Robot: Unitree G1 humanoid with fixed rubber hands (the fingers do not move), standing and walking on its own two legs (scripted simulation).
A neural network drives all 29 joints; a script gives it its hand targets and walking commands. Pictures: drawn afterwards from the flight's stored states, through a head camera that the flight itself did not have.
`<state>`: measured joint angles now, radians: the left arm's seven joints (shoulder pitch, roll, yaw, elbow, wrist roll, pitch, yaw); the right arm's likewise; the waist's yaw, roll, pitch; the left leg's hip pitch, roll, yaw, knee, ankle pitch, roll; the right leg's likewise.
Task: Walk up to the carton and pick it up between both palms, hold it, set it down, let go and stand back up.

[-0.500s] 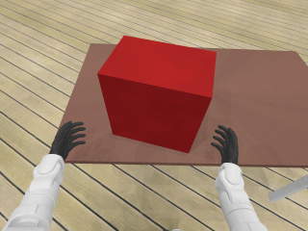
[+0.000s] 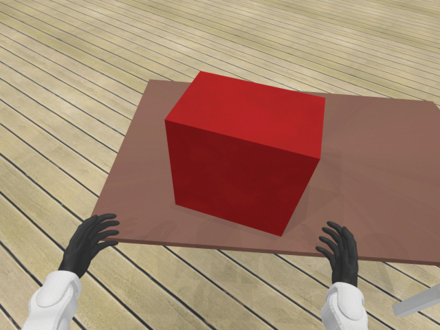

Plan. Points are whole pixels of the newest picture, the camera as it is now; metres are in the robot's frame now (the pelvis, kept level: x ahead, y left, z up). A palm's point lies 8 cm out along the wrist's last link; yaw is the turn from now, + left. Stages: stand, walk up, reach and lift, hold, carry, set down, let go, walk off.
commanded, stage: set down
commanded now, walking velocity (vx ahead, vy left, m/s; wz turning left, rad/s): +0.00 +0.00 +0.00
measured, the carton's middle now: (242, 156) +0.49 -0.06 +0.01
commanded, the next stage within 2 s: let go in 1.64 s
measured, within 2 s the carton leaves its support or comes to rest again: neither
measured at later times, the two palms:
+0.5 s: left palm (74, 292) +0.19 +0.25 -0.01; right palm (353, 299) +0.18 -0.23 -0.01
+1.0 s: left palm (76, 286) +0.21 +0.26 -0.04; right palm (338, 292) +0.20 -0.22 -0.04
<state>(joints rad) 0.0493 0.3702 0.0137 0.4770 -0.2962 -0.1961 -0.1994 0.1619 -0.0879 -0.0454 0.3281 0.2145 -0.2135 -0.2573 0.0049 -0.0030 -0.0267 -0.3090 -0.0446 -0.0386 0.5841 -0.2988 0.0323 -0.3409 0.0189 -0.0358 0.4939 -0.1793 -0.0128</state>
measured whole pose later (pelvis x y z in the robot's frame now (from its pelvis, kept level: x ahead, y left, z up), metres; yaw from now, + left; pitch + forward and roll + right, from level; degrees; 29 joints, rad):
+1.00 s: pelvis +0.03 +0.00 +0.00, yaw +0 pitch +0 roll -2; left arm 0.21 0.37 0.01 0.45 -0.28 -0.10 -0.15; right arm 0.27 -0.09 -0.05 0.40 0.21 -0.14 -0.16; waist 0.02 0.00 0.00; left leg -0.23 -0.02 -0.04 0.58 -0.35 0.03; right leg -0.26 0.04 -0.04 0.49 -0.22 -0.02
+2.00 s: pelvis +0.01 -0.02 +0.00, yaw -1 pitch -3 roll -2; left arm 0.21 0.37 -0.06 0.51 -0.17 0.09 -0.03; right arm 0.27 -0.10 -0.05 0.57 0.06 -0.08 -0.03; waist 0.01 0.00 0.01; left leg -0.20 0.00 -0.04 0.58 -0.33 0.03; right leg -0.23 0.06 -0.04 0.47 -0.19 -0.04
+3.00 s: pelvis +0.00 -0.01 +0.00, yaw +0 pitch -4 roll -2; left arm 0.21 0.36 -0.06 0.89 -0.02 -0.03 -0.01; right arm 0.27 -0.32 -0.05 0.95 0.02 -0.06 0.00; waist 0.01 0.00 0.01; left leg -0.20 -0.03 -0.04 0.58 -0.31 0.04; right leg -0.22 0.04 -0.04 0.48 -0.19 -0.02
